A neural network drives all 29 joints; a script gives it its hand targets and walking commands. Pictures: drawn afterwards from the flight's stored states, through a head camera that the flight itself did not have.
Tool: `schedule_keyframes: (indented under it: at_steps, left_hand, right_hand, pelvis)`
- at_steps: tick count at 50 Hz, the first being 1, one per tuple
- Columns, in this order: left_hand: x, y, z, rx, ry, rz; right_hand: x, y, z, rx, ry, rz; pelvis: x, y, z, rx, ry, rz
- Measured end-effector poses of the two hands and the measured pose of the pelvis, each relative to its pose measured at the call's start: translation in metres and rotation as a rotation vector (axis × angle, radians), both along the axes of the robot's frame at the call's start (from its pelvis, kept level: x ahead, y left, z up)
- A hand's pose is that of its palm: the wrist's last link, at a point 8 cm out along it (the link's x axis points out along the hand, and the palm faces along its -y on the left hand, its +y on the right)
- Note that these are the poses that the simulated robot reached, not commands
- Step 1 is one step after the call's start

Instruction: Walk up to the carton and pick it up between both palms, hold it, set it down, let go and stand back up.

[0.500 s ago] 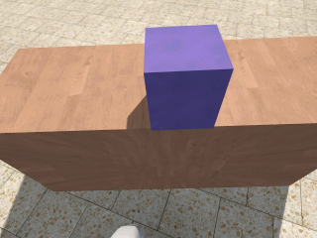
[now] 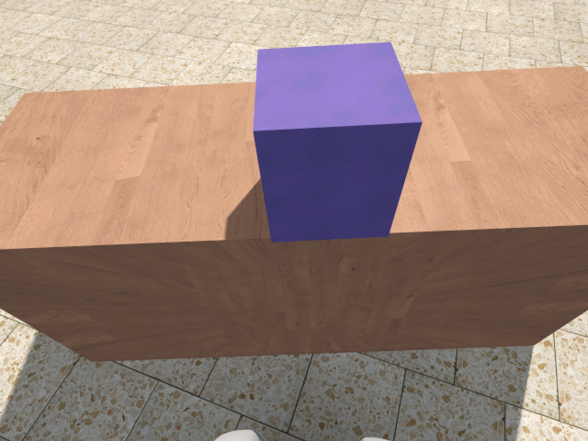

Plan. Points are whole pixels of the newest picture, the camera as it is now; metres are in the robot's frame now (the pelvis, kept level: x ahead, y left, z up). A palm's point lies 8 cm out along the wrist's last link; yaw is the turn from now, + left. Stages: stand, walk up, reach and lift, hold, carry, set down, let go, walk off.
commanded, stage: walk up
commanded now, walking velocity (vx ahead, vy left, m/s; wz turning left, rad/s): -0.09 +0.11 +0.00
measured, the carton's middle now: (327, 148) +0.54 -0.04 +0.06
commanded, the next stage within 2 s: none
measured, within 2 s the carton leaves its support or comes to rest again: neither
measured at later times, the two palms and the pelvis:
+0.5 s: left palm out of the picture -0.08 +0.38 -0.13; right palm out of the picture -0.04 -0.14 -0.10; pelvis -0.07 +0.10 +0.02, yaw +1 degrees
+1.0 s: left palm out of the picture +0.01 +0.33 -0.14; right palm out of the picture -0.15 -0.14 -0.08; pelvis -0.06 +0.09 +0.03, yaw -1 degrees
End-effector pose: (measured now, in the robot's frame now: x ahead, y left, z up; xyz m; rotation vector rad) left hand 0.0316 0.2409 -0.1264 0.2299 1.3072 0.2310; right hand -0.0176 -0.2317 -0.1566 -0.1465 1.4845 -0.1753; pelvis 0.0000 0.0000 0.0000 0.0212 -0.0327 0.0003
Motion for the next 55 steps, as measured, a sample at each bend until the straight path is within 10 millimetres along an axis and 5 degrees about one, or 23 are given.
schedule_keyframes:
  at_steps: [6, 10, 18, 22, 28, 33, 37, 40, 45, 50, 55]
  left_hand:
    - [-0.045, 0.017, 0.015, 0.050, 0.020, 0.070]
    - [-0.073, 0.037, 0.024, 0.072, 0.046, 0.089]
    - [-0.101, 0.095, 0.009, 0.066, 0.027, 0.125]
    - [-0.112, 0.132, -0.009, 0.035, 0.039, 0.130]
    - [-0.100, 0.132, -0.004, -0.106, 0.055, 0.090]
    - [-0.120, 0.122, -0.012, -0.176, 0.139, 0.090]
    - [-0.130, 0.123, -0.014, -0.173, 0.211, 0.080]
    - [-0.119, 0.129, -0.014, -0.165, 0.204, 0.051]
    - [-0.069, 0.123, -0.015, -0.163, 0.094, 0.001]
    - [-0.020, 0.089, -0.009, -0.169, -0.011, -0.061]
    - [0.010, 0.040, -0.003, -0.155, -0.097, -0.096]
  right_hand:
    - [0.023, -0.031, 0.020, -0.047, -0.100, 0.050]
    - [0.038, -0.028, 0.028, -0.047, -0.179, 0.074]
    - [0.034, 0.030, 0.034, -0.029, -0.210, 0.122]
    - [0.009, 0.063, 0.041, -0.063, -0.215, 0.102]
    - [-0.054, 0.115, 0.064, -0.063, -0.135, 0.052]
    - [-0.050, 0.148, 0.063, -0.032, -0.154, 0.056]
    - [-0.040, 0.149, 0.062, -0.067, -0.181, 0.031]
    - [-0.053, 0.134, 0.068, -0.123, -0.146, 0.000]
    - [-0.099, 0.109, 0.077, -0.167, -0.020, -0.042]
    - [-0.130, 0.093, 0.074, -0.131, 0.034, -0.074]
    - [-0.131, 0.082, 0.043, -0.019, 0.036, -0.083]
  pelvis:
    - [-0.018, 0.000, 0.011, 0.031, 0.012, 0.000]
    - [-0.031, 0.012, 0.015, 0.037, 0.024, 0.008]
    - [-0.056, 0.056, 0.007, 0.003, 0.050, 0.031]
    - [-0.066, 0.087, 0.002, -0.004, 0.040, 0.014]
    - [-0.066, 0.116, 0.026, -0.084, 0.048, 0.017]
    - [-0.062, 0.131, 0.026, -0.071, 0.061, 0.003]
    - [-0.057, 0.135, 0.024, -0.068, 0.071, 0.002]
    - [-0.054, 0.131, 0.026, -0.087, 0.077, -0.001]
    - [-0.055, 0.117, 0.027, -0.104, 0.070, -0.006]
    - [-0.058, 0.094, 0.025, -0.095, 0.061, -0.012]
    - [-0.053, 0.063, 0.014, -0.036, 0.045, -0.010]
